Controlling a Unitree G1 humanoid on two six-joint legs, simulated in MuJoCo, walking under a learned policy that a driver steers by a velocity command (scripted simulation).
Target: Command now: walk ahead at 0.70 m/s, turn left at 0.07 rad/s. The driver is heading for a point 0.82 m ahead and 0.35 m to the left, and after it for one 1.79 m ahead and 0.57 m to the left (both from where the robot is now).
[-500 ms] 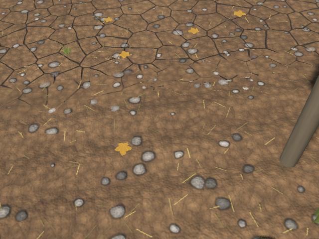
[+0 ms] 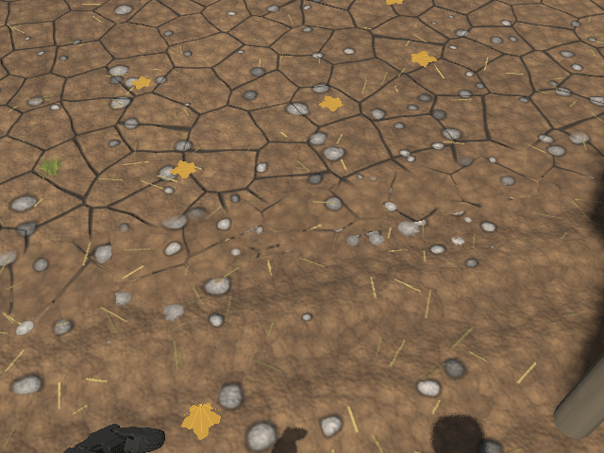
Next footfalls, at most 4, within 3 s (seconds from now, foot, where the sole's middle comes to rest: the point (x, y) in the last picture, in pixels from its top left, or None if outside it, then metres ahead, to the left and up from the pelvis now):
0.12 right None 0.36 -0.10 -0.77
0.56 left None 0.37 0.16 -0.77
1.00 right None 0.45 0.00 -0.77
1.46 left None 0.39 0.33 -0.77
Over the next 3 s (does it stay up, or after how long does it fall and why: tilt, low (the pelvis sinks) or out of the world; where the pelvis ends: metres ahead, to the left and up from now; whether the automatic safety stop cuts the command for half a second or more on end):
stays up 0.86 0.61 0.01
